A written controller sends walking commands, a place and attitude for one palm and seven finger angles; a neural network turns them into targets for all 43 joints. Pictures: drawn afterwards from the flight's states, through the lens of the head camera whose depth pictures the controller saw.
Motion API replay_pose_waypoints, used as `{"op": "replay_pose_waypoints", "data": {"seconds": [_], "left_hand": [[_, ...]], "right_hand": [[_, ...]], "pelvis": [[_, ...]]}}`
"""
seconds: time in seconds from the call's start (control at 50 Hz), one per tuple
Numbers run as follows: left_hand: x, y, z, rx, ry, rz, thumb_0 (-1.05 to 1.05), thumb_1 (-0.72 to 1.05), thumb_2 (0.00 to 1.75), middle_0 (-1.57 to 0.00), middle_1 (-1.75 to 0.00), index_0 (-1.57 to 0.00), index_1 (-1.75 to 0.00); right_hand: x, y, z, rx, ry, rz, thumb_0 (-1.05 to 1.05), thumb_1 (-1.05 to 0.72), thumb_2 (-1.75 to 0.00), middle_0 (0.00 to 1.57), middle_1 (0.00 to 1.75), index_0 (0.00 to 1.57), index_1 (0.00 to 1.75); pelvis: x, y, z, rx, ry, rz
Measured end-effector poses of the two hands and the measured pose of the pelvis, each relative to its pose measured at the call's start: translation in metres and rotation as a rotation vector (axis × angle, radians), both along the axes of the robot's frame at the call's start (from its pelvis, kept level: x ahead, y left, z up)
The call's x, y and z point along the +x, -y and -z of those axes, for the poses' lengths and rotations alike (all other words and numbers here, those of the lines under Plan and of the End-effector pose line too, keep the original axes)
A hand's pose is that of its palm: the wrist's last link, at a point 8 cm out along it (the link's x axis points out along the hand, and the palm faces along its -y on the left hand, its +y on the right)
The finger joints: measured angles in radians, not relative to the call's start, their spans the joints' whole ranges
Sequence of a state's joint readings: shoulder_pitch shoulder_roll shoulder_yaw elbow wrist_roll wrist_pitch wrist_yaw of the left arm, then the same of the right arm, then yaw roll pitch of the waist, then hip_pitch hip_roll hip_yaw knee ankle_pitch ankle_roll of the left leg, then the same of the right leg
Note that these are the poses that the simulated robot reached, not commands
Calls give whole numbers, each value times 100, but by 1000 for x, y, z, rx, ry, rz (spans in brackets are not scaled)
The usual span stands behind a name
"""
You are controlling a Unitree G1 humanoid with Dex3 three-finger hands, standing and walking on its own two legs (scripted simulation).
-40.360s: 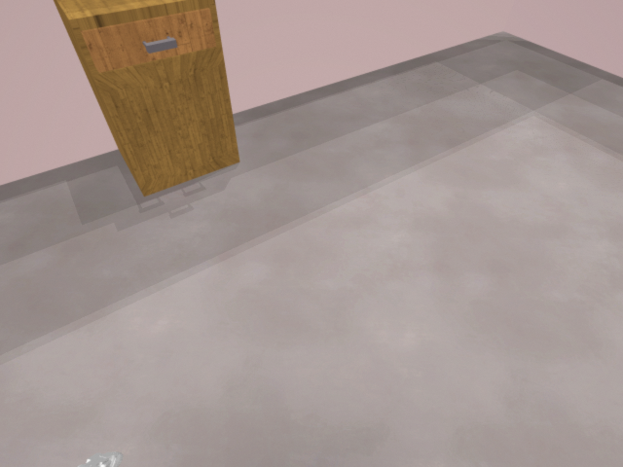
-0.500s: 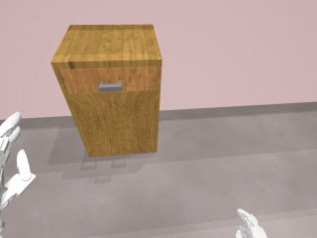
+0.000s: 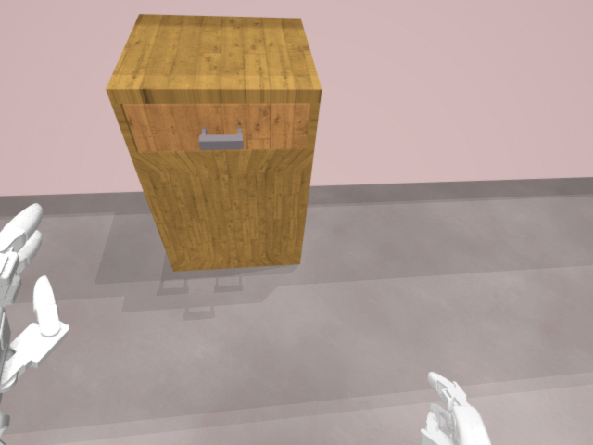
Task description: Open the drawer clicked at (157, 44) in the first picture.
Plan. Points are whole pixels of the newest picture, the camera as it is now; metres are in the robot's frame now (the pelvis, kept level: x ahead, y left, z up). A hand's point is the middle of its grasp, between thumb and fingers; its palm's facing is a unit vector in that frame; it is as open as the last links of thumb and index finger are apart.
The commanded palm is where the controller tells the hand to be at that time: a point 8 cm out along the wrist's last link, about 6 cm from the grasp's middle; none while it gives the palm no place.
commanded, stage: stop stepping back and stand still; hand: left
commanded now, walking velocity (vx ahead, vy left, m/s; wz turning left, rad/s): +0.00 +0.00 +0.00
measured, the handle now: (221, 136) +0.82 +0.24 -0.10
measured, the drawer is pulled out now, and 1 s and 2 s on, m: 0.00 0.00 0.00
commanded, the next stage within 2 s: let the arm hang, fingers relaxed in 0.18 s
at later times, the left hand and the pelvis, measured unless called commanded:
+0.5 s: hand out of the picture +0.11 +0.22 -0.13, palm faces -0.08 -0.94 -0.34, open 7.4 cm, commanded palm none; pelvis -0.02 +0.00 -0.01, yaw -1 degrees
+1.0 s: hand out of the picture +0.02 +0.23 -0.16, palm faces -0.03 -0.94 -0.33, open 7.4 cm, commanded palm none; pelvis -0.01 -0.01 +0.01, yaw +0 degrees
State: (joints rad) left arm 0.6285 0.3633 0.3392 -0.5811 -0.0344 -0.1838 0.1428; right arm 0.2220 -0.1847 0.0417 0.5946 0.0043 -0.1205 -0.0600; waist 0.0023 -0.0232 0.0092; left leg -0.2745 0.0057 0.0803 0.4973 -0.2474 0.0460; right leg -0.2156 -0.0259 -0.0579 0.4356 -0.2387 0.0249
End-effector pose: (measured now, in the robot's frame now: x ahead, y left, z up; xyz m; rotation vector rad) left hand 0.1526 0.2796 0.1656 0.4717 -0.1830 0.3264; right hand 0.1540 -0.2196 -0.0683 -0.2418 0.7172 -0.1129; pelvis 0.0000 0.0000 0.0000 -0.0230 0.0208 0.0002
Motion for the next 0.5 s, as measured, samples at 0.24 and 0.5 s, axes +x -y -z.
{"op": "replay_pose_waypoints", "data": {"seconds": [0.24, 0.5], "left_hand": [[-3, -3, 4, 4, -33, -2, 2, 89, 90, -21, -30, -21, -30], [-45, 11, 258, -248, -1135, -51, 1, 91, 90, -20, -30, -20, -30]], "right_hand": [[-9, 2, 4, -4, -15, 21, 1, -91, -90, 20, 30, 20, 30], [-47, 45, 44, -16, -245, 41, 1, -91, -90, 20, 30, 20, 30]], "pelvis": [[-4, -4, 0, -3, -5, 4], [-17, -4, 7, 18, 20, 11]]}}
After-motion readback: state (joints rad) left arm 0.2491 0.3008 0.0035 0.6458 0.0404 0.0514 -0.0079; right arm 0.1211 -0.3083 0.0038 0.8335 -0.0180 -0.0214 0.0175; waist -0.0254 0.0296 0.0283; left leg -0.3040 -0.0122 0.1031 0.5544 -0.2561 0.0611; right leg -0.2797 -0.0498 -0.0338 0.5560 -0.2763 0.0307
